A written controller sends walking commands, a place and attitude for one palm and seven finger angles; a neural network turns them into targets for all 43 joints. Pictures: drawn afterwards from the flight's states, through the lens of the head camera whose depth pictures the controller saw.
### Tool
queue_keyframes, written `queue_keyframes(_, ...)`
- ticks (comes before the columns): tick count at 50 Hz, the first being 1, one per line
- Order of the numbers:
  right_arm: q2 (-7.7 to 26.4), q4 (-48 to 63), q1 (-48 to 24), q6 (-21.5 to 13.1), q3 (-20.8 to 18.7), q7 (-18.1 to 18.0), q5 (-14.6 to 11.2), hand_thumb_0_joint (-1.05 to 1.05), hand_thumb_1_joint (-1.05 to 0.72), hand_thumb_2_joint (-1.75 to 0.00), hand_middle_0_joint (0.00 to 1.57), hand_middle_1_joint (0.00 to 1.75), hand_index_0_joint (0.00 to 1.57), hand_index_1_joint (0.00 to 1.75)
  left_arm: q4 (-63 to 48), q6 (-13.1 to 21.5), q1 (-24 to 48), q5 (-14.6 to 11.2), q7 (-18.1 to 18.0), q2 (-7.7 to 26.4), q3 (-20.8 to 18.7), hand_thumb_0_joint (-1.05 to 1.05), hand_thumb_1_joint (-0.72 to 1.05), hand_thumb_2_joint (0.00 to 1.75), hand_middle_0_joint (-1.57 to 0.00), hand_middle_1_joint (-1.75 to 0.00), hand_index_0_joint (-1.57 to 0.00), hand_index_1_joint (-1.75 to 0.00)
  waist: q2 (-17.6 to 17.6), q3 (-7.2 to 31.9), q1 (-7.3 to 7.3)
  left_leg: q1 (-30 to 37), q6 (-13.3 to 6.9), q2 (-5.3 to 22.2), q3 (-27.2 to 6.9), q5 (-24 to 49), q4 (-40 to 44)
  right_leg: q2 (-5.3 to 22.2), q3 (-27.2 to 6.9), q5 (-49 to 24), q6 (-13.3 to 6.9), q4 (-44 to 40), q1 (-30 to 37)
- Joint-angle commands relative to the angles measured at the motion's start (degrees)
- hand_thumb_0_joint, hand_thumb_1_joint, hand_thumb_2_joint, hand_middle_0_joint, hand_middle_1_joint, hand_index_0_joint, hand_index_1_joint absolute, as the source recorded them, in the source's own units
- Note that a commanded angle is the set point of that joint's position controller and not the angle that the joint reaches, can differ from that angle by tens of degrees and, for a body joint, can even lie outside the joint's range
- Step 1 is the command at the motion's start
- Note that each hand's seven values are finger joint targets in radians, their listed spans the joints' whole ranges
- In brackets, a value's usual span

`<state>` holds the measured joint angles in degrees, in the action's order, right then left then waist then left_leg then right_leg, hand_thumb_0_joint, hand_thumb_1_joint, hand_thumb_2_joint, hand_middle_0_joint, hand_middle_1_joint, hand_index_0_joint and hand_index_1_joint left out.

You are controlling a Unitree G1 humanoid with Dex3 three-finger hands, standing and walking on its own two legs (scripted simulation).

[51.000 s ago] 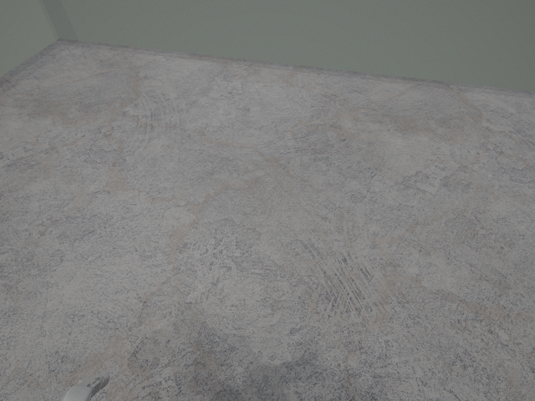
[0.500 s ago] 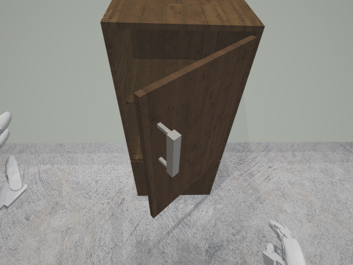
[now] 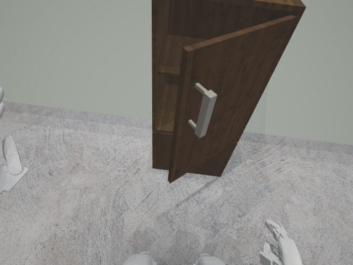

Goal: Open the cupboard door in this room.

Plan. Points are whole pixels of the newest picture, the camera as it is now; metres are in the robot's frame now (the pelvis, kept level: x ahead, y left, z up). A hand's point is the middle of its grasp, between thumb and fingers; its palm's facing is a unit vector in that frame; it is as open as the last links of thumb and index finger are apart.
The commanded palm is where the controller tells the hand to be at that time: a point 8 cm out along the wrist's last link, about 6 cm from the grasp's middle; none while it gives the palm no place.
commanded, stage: step back with the hand held close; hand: left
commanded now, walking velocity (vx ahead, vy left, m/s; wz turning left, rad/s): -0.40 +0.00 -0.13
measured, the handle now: (199, 111) +0.48 -0.02 +0.08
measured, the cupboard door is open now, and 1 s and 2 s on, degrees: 42 42 42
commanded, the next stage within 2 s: stop stepping back and stand still in 0.10 s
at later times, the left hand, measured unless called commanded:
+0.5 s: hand out of the picture +0.07 +0.21 +0.22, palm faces +0.28 -0.82 -0.50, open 7.4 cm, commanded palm +0.06 +0.25 +0.20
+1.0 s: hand out of the picture +0.02 +0.19 +0.22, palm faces +0.38 -0.76 -0.52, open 7.4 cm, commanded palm -0.03 +0.22 +0.20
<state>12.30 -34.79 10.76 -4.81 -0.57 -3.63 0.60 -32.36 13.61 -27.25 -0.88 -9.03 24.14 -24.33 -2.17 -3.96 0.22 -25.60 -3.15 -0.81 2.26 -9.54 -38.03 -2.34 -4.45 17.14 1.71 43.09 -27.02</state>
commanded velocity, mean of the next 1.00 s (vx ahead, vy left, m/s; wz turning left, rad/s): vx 0.12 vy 0.07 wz -0.02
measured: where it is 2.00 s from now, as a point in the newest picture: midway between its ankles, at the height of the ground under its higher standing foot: outside the picture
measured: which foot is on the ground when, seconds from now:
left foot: down 0.00-0.36, up 0.38-0.52, down 0.54-0.78, up 0.80-1.00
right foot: up 0.00-0.34, down 0.36-0.56, up 0.58-0.76, down 0.78-1.00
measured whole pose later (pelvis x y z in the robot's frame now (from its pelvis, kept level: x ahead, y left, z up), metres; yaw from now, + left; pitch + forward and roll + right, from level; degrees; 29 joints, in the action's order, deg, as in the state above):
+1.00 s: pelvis -0.22 -0.05 +0.03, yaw -10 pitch +0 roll +4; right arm 14.8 -41.0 16.2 -6.2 -1.9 -4.1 0.1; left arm -15.4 16.1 -27.8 -1.5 -7.9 23.1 -26.2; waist 1.8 4.0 0.9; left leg -34.2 0.3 1.1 0.0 -9.6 -65.7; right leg 0.3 5.8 13.2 -5.0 26.6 -14.2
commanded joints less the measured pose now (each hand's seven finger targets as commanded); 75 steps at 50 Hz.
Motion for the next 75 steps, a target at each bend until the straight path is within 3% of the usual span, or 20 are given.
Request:
queue_keyframes(1,6.23,7.51,-3.41,-5.70,-3.91,-0.34,0.12,0.00,-0.90,-0.90,0.20,0.30,0.20,0.30,-10.79,4.63,-0.02,-0.44,-1.44,10.65,-9.92,0.00,0.90,0.90,-0.20,-0.30,-0.20,-0.30,13.06,10.60,-0.76,-9.32,-7.26,24.07,-21.78,-20.41,27.41,-2.63,-1.82,11.58,-0.46,30.86,10.06)
queue_keyframes(4,6.86,6.66,-4.96,-6.36,-4.49,0.50,-0.52,0.00,-0.90,-0.90,0.20,0.30,0.20,0.30,-13.72,3.21,0.62,-1.62,-1.21,8.59,-7.49,0.00,0.90,0.90,-0.20,-0.30,-0.20,-0.30,7.21,11.23,-0.28,3.86,-5.31,20.14,-14.14,-12.09,24.03,-1.69,1.07,10.91,0.29,28.67,1.73)
queue_keyframes(14,4.45,7.05,-4.28,-6.97,-1.85,1.25,-0.47,0.00,-0.90,-0.90,0.20,0.30,0.20,0.30,-14.85,2.31,-2.53,-3.86,-0.36,11.84,-8.60,0.00,0.90,0.90,-0.20,-0.30,-0.20,-0.30,19.59,17.59,1.05,15.80,7.34,8.70,-1.08,-16.13,29.83,-6.04,14.97,18.47,-4.47,-17.86,18.97)
queue_keyframes(17,3.62,6.62,-4.25,-4.11,-1.02,1.46,-0.25,0.00,-0.90,-0.90,0.20,0.30,0.20,0.30,-18.50,2.94,-7.60,-3.95,-0.06,17.60,-14.01,0.00,0.90,0.90,-0.20,-0.30,-0.20,-0.30,-2.57,13.85,1.23,18.22,5.81,1.55,1.47,-4.29,-5.64,13.48,-4.37,2.27,-9.00,-34.90,3.32)
queue_keyframes(19,4.41,8.31,-4.82,-3.67,0.07,2.03,-0.05,0.00,-0.90,-0.90,0.20,0.30,0.20,0.30,-22.77,3.40,-5.65,-4.34,-0.80,22.90,-18.81,0.00,0.90,0.90,-0.20,-0.30,-0.20,-0.30,-8.54,12.92,1.27,-6.26,5.42,1.88,-1.47,-9.37,-21.33,23.10,-14.08,-10.24,-13.29,-33.26,13.00)
queue_keyframes(25,6.64,3.70,-2.96,-5.06,-1.07,-1.26,-1.46,0.00,-0.90,-0.90,0.20,0.30,0.20,0.30,-1.00,0.13,4.15,-2.57,-0.49,10.49,-6.83,0.00,0.90,0.90,-0.20,-0.30,-0.20,-0.30,1.38,4.70,-3.01,14.42,1.21,-0.28,3.54,-3.66,4.02,12.29,2.60,-24.72,-6.26,-12.33,9.45)
queue_keyframes(26,7.64,3.36,-1.66,-5.17,-1.31,-1.84,-1.47,0.00,-0.90,-0.90,0.20,0.30,0.20,0.30,2.13,-0.29,6.37,-2.27,-0.57,9.90,-5.54,0.00,0.90,0.90,-0.20,-0.30,-0.20,-0.30,6.82,5.88,-3.40,20.12,-0.70,1.14,-0.47,-4.47,8.32,9.70,3.58,-18.57,-4.26,-4.73,5.77)
queue_keyframes(28,9.14,4.57,-0.91,-5.67,-1.44,-1.87,-1.18,0.00,-0.90,-0.90,0.20,0.30,0.20,0.30,1.32,0.56,12.87,-1.44,-1.02,9.89,-3.85,0.00,0.90,0.90,-0.20,-0.30,-0.20,-0.30,19.46,6.29,-3.16,21.35,-11.06,19.68,-33.42,-10.72,21.36,0.91,5.11,14.07,-0.08,16.75,-5.08)
queue_keyframes(29,8.56,4.86,-0.84,-6.36,-1.21,-1.64,-0.90,0.00,-0.90,-0.90,0.20,0.30,0.20,0.30,1.62,1.05,14.30,-0.77,-1.00,10.56,-3.91,0.00,0.90,0.90,-0.20,-0.30,-0.20,-0.30,11.49,2.54,-2.64,13.64,-13.09,22.16,-40.17,-18.79,27.12,0.17,1.79,16.60,-1.32,23.23,-5.12)
queue_keyframes(32,7.37,4.59,-4.47,-6.70,-1.83,-0.76,-0.10,0.00,-0.90,-0.90,0.20,0.30,0.20,0.30,-3.75,1.10,3.81,-0.76,-0.46,12.25,-6.20,0.00,0.90,0.90,-0.20,-0.30,-0.20,-0.30,3.74,5.24,0.09,-3.04,-8.21,15.82,-25.20,-26.47,29.45,3.19,2.74,11.82,-2.77,16.20,10.64)
queue_keyframes(36,6.84,7.85,-5.71,-6.72,-1.79,-0.01,-0.40,0.00,-0.90,-0.90,0.20,0.30,0.20,0.30,-15.27,2.47,-10.23,-1.11,-0.87,14.40,-10.74,0.00,0.90,0.90,-0.20,-0.30,-0.20,-0.30,20.97,9.75,1.65,-17.13,-1.85,8.50,-7.56,-32.69,26.47,-0.52,12.42,8.91,-3.46,0.43,33.15)
queue_keyframes(38,5.51,8.67,-5.70,-5.41,-1.99,0.22,-0.39,0.00,-0.90,-0.90,0.20,0.30,0.20,0.30,-14.51,2.35,-12.37,-0.21,-1.09,15.08,-12.45,0.00,0.90,0.90,-0.20,-0.30,-0.20,-0.30,10.51,5.80,2.43,-23.79,1.00,3.03,-1.43,-30.37,4.56,5.56,2.28,15.62,-6.41,-14.04,31.77)
queue_keyframes(39,4.53,8.31,-5.09,-4.47,-2.72,0.33,-0.66,0.00,-0.90,-0.90,0.20,0.30,0.20,0.30,-13.99,1.93,-9.96,-0.14,-1.23,16.30,-13.41,0.00,0.90,0.90,-0.20,-0.30,-0.20,-0.30,-9.59,4.72,2.23,-21.29,2.98,-1.45,1.67,-22.98,-21.60,20.68,-23.92,32.50,-11.57,-31.72,17.43)
queue_keyframes(40,7.20,7.04,-5.60,-4.56,-3.04,-0.05,0.32,0.00,-0.90,-0.90,0.20,0.30,0.20,0.30,-13.68,2.67,-4.73,-1.07,-1.31,16.38,-13.94,0.00,0.90,0.90,-0.20,-0.30,-0.20,-0.30,-8.75,1.75,0.78,-23.52,4.21,-0.95,-5.66,-16.81,-35.28,28.31,-37.77,37.15,-13.74,-40.27,7.99)
queue_keyframes(44,6.29,3.29,-1.36,-4.66,-2.81,-0.79,0.08,0.00,-0.90,-0.90,0.20,0.30,0.20,0.30,3.50,4.54,0.72,-1.04,0.50,12.70,-11.32,0.00,0.90,0.90,-0.20,-0.30,-0.20,-0.30,3.39,2.96,-2.53,-15.92,4.55,3.99,-5.36,1.60,-35.89,17.65,-14.35,21.51,-7.31,-34.05,5.08)
queue_keyframes(51,8.01,3.42,-2.74,-5.32,-3.08,-1.08,-1.25,0.00,-0.90,-0.90,0.20,0.30,0.20,0.30,13.34,3.30,4.06,-0.32,0.55,4.67,0.31,0.00,0.90,0.90,-0.20,-0.30,-0.20,-0.30,-10.48,4.20,-0.43,-8.79,2.42,1.67,0.10,-2.26,-14.50,14.63,-3.72,-0.55,3.30,-32.28,18.01)
queue_keyframes(61,5.62,7.41,-2.29,-5.35,-2.28,-0.95,-0.58,0.00,-0.90,-0.90,0.20,0.30,0.20,0.30,-8.46,3.80,-0.89,-0.34,-3.05,11.04,-8.47,0.00,0.90,0.90,-0.20,-0.30,-0.20,-0.30,-0.41,12.40,1.00,9.93,0.81,-0.36,1.73,-5.00,14.22,15.25,-6.20,-10.71,-2.29,-28.52,25.85)
queue_keyframes(65,7.81,8.13,-2.45,-4.24,-3.17,-0.72,-1.72,0.00,-0.90,-0.90,0.20,0.30,0.20,0.30,-3.22,3.19,-1.19,-1.21,-2.44,7.17,-5.24,0.00,0.90,0.90,-0.20,-0.30,-0.20,-0.30,8.12,10.92,0.34,17.04,-1.87,8.89,-8.79,4.14,17.56,7.66,-1.49,-10.75,-0.01,-20.89,18.80)
queue_keyframes(66,18.48,-2.88,-4.92,-5.61,-4.62,4.32,-0.63,0.00,-0.90,-0.90,0.20,0.30,0.20,0.30,39.28,-5.30,-0.90,4.07,7.01,-0.59,19.46,0.00,0.90,0.90,-0.20,-0.30,-0.20,-0.30,6.96,3.58,-2.02,7.22,-1.61,9.32,-8.40,17.32,9.05,10.82,6.65,-23.77,-1.75,-11.81,12.76)
queue_keyframes(75,11.05,-6.17,-0.31,3.42,-1.75,3.32,0.61,0.00,-0.90,-0.90,0.20,0.30,0.20,0.30,60.33,-12.69,14.40,2.57,8.83,-0.19,19.96,0.00,0.90,0.90,-0.20,-0.30,-0.20,-0.30,-11.62,8.21,-1.33,10.57,0.68,3.19,-6.76,5.53,7.92,13.46,-0.49,-20.99,-7.32,-17.11,15.90)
